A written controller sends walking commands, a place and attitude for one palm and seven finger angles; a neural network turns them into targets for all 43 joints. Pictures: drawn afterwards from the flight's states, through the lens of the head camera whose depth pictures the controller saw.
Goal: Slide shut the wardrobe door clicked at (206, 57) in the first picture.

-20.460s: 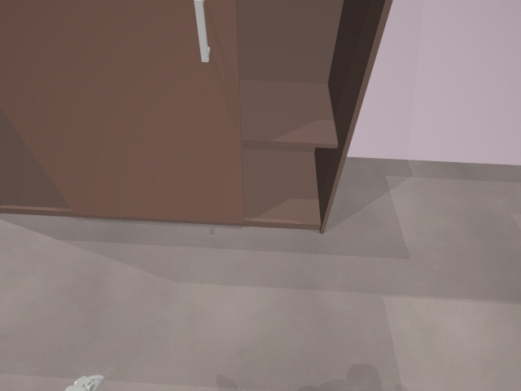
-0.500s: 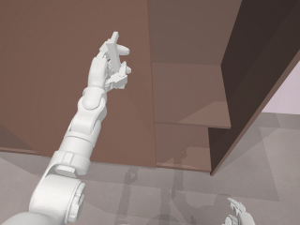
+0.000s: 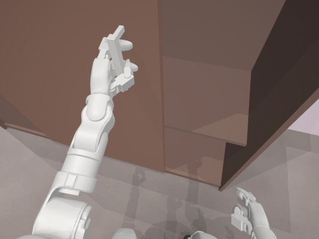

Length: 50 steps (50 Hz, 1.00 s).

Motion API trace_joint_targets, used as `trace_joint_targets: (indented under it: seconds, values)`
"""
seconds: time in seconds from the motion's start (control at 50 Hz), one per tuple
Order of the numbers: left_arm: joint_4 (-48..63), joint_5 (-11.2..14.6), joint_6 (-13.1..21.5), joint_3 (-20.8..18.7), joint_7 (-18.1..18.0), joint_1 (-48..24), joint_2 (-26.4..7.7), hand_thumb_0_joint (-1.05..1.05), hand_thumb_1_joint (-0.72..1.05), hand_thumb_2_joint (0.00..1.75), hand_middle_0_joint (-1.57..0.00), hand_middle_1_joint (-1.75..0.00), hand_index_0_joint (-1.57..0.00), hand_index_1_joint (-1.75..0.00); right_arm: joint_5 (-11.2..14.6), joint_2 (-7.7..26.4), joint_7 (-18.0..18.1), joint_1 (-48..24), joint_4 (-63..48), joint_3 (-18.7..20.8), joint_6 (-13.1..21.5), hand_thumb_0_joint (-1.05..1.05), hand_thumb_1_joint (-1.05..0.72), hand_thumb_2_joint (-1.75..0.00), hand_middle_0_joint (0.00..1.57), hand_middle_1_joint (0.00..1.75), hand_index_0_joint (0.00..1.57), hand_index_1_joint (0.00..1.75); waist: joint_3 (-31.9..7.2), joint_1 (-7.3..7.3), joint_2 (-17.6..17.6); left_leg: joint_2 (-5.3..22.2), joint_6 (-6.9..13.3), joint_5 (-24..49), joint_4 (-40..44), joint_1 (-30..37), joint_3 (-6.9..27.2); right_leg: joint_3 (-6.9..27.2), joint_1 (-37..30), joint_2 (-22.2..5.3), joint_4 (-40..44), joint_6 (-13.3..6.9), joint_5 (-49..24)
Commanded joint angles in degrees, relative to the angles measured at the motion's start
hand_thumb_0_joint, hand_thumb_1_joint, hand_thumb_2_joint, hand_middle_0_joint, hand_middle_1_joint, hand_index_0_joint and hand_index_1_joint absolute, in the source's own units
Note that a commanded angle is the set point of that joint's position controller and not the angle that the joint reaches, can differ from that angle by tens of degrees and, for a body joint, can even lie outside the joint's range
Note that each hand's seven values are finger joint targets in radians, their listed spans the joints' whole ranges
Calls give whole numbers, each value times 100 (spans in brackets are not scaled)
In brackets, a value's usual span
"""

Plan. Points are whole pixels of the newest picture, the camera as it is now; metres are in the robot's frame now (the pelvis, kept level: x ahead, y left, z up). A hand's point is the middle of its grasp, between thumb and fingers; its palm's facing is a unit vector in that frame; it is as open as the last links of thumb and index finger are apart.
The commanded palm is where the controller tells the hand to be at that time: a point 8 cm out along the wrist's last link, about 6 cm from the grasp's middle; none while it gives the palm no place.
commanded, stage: step sideways, sliding the door along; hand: left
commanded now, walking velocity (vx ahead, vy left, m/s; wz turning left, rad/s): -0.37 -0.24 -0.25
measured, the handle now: (122, 60) +0.47 +0.15 +0.16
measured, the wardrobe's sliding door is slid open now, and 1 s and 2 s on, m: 0.34 0.14 0.00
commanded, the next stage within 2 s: none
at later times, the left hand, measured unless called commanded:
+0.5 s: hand (167, 85) +0.40 +0.03 +0.16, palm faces +0.05 -1.00 -0.06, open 5.9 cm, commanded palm +0.37 +0.02 +0.17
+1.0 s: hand (214, 96) +0.38 -0.06 +0.16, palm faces -0.09 -0.99 -0.05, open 5.8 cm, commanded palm +0.36 -0.04 +0.17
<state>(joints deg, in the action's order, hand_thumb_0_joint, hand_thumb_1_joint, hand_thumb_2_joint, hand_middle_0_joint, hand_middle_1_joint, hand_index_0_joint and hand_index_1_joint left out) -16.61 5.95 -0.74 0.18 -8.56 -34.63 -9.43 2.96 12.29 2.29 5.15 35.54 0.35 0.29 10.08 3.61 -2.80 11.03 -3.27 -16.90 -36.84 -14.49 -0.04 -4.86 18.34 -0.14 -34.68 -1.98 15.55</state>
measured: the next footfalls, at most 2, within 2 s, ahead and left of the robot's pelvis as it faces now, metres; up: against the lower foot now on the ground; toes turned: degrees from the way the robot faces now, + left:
left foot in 0.30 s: +0.06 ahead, +0.11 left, +0.00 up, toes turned +5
right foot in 0.82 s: +0.08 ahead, -0.23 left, +0.00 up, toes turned -8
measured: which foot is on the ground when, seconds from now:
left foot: down 0.00-0.16, up 0.18-0.28, down 0.30-1.00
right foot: down 0.00-0.68, up 0.70-0.80, down 0.82-1.00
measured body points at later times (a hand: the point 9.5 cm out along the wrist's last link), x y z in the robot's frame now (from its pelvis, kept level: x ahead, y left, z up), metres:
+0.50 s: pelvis +0.04 -0.06 +0.00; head +0.13 -0.07 +0.44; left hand +0.39 +0.09 +0.16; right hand +0.26 -0.25 -0.11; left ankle -0.01 +0.14 -0.71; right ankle +0.04 -0.14 -0.73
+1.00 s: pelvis +0.02 -0.11 +0.01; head +0.10 -0.13 +0.45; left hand +0.38 -0.01 +0.16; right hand +0.24 -0.33 -0.09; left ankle +0.04 +0.06 -0.71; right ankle +0.06 -0.18 -0.73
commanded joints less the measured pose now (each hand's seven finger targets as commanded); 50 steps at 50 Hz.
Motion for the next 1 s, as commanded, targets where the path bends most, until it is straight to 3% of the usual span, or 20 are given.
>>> trace_joint_targets:
  seconds: [0.0, 0.04, 0.08, 0.12, 0.16, 0.24, 0.28, 0.32, 0.38, 0.42, 0.46, 0.5, 0.58, 0.64, 0.68, 0.78, 0.82, 0.86, 0.92, 0.98]
  values:
    - [2969, -143, 1038, 1557, 608, -2530, 772, 0, 90, 90, -45, -140, -45, -140, -74, 644, -20, -288, -943, 354, 288, 0, -90, -90, 20, 30, 20, 30, -3479, -611, -534, 719, 629, 5275, 276, 2579, 221, 496, -212, -153, -20, 259, -2289]
    - [3017, -177, 1093, 1507, 603, -2278, 734, 0, 90, 90, -45, -140, -45, -140, -74, 662, -165, -322, -1028, 354, 285, 0, -90, -90, 20, 30, 20, 30, -3314, -556, -934, 919, 671, 6127, 192, 2973, 172, 561, 167, -10, 102, 161, -779]
    - [3110, -252, 1136, 1423, 595, -1975, 612, 0, 90, 90, -45, -140, -45, -140, 6, 604, -238, -399, -1165, 283, 280, 0, -90, -90, 20, 30, 20, 30, -3279, -502, -457, 582, 405, 5298, -175, 2385, -265, 579, -655, -71, 934, 79, -1923]
    - [3263, -314, 1138, 1217, 552, -1755, 169, 0, 90, 90, -45, -140, -45, -140, 127, 541, -186, -593, -1264, 287, 270, 0, -90, -90, 20, 30, 20, 30, -3292, -392, 1205, -190, 93, 1128, -806, 229, -547, 1254, -2444, -893, 811, -285, -5483]
    - [3348, -341, 1272, 1362, 533, -1342, 394, 0, 90, 90, -45, -140, -45, -140, 63, 366, -132, -610, -1268, 181, 401, 0, -90, -90, 20, 30, 20, 30, -3218, -126, 1434, -618, 131, -1172, -1099, -866, -216, 1848, -2990, -1318, 536, -504, -6800]
    - [4161, -244, 1446, 1633, 440, -1505, 556, 0, 90, 90, -45, -140, -45, -140, -38, 464, -91, -570, -1039, 202, 342, 0, -90, -90, 20, 30, 20, 30, -3637, -396, 890, -48, 228, 1541, 895, 728, -310, 1266, -2522, -1004, -30, -330, -6226]
    - [4158, -249, 1351, 1733, 575, -1376, 666, 0, 90, 90, -45, -140, -45, -140, -64, 773, -220, -445, -1132, 430, 180, 0, -90, -90, 20, 30, 20, 30, -3741, -507, 163, 935, 850, 5596, 585, 2922, 469, 816, -393, -233, -111, 317, -2627]
    - [4107, -368, 1271, 1719, 569, -1274, 752, 0, 90, 90, -45, -140, -45, -140, -157, 795, -370, -576, -1297, 435, 204, 0, -90, -90, 20, 30, 20, 30, -3144, -469, -1195, 1472, 1143, 7312, 561, 3554, 644, 888, 949, 19, -617, 235, 567]
    - [4156, -478, 1256, 1843, 555, -1060, 941, 0, 90, 90, -45, -140, -45, -140, -170, 552, -448, -608, -1314, 302, 291, 0, -90, -90, 20, 30, 20, 30, -3010, -397, -1258, 1165, 718, 6489, 125, 3198, -146, 749, 599, -2, 41, 21, 330]
    - [4453, -531, 1254, 1811, 542, -1002, 716, 0, 90, 90, -45, -140, -45, -140, -42, 593, -410, -691, -1391, 229, 288, 0, -90, -90, 20, 30, 20, 30, -3150, -436, -338, 608, 395, 5673, -551, 2370, -621, 470, -745, 74, 898, 24, -2175]
    - [4381, -533, 1275, 1727, 572, -749, 601, 0, 90, 90, -45, -140, -45, -140, 68, 440, -324, -759, -1449, 314, 291, 0, -90, -90, 20, 30, 20, 30, -3366, -340, 1618, -476, 117, 833, -1705, 215, -676, 1709, -2583, -894, 769, -461, -6822]
    - [4506, -474, 1429, 1965, 582, -598, 858, 0, 90, 90, -45, -140, -45, -140, -26, 211, -249, -777, -1358, 127, 531, 0, -90, -90, 20, 30, 20, 30, -3080, -85, 1707, -706, 144, -1775, -1325, -1194, 5, 2499, -3302, -1414, 398, -732, -8183]
    - [4883, -373, 1650, 2171, 524, -846, 880, 0, 90, 90, -45, -140, -45, -140, -112, 318, -271, -780, -1040, 179, 413, 0, -90, -90, 20, 30, 20, 30, -3615, -380, 974, -167, 189, 1525, 728, 861, -276, 1678, -2357, -880, 78, -384, -6460]
    - [4368, -419, 1431, 2001, 626, -458, 829, 0, 90, 90, -45, -140, -45, -140, -134, 707, -382, -619, -1177, 412, 188, 0, -90, -90, 20, 30, 20, 30, -3488, -489, -294, 1170, 990, 6267, 833, 3254, 621, 844, 240, 86, -309, 267, -809]
    - [4458, -627, 1391, 1747, 599, -686, 727, 0, 90, 90, -45, -140, -45, -140, -295, 508, -422, -752, -1211, 304, 217, 0, -90, -90, 20, 30, 20, 30, -3135, -472, -1321, 1537, 1123, 6759, 779, 3175, 371, 1017, 975, 28, -1053, 164, 1010]
    - [4540, -614, 1247, 1643, 568, -553, 619, 0, 90, 90, -45, -140, -45, -140, -148, 408, -386, -915, -1293, 240, 190, 0, -90, -90, 20, 30, 20, 30, -3049, -481, -379, 849, 445, 5131, -175, 2132, -626, 580, -700, 54, 757, 61, -1510]
    - [4733, -565, 1201, 1466, 508, -600, 166, 0, 90, 90, -45, -140, -45, -140, -18, 295, -263, -1059, -1390, 208, 196, 0, -90, -90, 20, 30, 20, 30, -3140, -438, 1641, -385, 18, 866, -1234, 461, -854, 1605, -1805, -933, 966, -384, -5873]
    - [4381, -479, 1213, 1503, 513, -52, 398, 0, 90, 90, -45, -140, -45, -140, -110, 129, -195, -936, -1240, 143, 373, 0, -90, -90, 20, 30, 20, 30, -3081, -110, 1862, -759, 65, -1850, -1698, -795, -73, 2584, -2352, -1438, 670, -753, -6926]
    - [4782, -345, 1370, 1621, 388, -690, 468, 0, 90, 90, -45, -140, -45, -140, -173, 132, -175, -924, -946, 43, 359, 0, -90, -90, 20, 30, 20, 30, -3305, -346, 742, -684, 20, -766, 82, -446, -274, 2253, -2606, -1224, 432, -814, -6652]
    - [4487, -351, 1353, 1385, 418, -781, 175, 0, 90, 90, -45, -140, -45, -140, -155, 342, -161, -736, -949, 296, 131, 0, -90, -90, 20, 30, 20, 30, -3635, -472, 680, 65, 303, 2462, 1005, 1837, -175, 1544, -1210, -698, 389, -182, -4543]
